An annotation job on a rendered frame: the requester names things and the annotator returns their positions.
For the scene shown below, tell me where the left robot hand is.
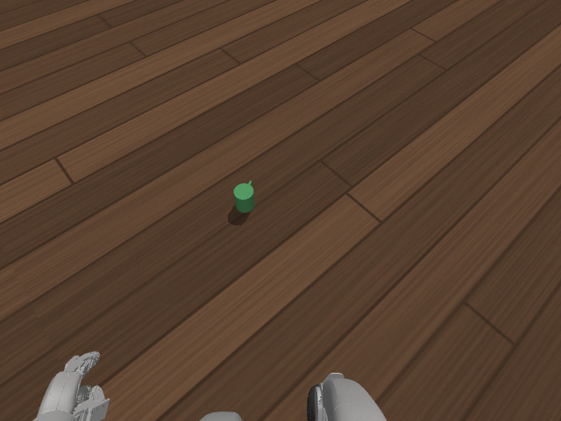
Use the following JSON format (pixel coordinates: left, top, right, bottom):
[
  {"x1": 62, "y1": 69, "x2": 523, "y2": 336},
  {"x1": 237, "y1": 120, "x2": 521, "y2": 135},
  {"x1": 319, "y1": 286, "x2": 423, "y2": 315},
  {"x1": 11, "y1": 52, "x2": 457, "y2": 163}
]
[{"x1": 37, "y1": 351, "x2": 110, "y2": 421}]

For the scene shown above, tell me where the mug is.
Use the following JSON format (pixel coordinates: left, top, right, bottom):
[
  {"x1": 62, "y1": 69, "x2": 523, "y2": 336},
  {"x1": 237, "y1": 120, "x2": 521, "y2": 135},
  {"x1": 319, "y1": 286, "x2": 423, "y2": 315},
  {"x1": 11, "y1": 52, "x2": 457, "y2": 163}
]
[{"x1": 234, "y1": 181, "x2": 255, "y2": 213}]

